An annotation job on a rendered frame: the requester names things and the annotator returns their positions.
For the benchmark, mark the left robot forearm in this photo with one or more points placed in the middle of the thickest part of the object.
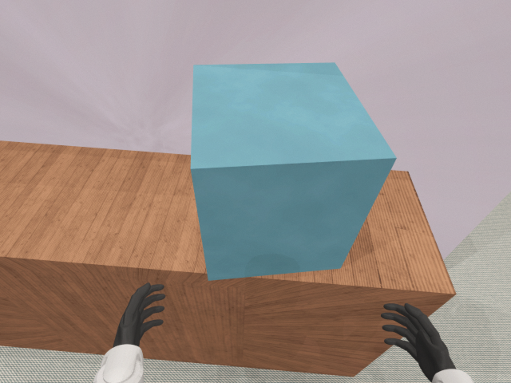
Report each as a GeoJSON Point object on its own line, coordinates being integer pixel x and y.
{"type": "Point", "coordinates": [122, 364]}

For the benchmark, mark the right robot hand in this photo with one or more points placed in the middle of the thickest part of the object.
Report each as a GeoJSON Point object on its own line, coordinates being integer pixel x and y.
{"type": "Point", "coordinates": [425, 344]}

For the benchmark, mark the pedestal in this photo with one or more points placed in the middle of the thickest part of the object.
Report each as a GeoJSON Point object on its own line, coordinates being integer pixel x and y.
{"type": "Point", "coordinates": [81, 229]}

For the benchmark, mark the carton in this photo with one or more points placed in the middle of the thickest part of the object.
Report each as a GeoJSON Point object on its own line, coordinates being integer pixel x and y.
{"type": "Point", "coordinates": [286, 165]}

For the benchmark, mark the left robot hand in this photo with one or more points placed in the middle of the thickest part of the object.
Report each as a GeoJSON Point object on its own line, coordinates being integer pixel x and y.
{"type": "Point", "coordinates": [131, 327]}

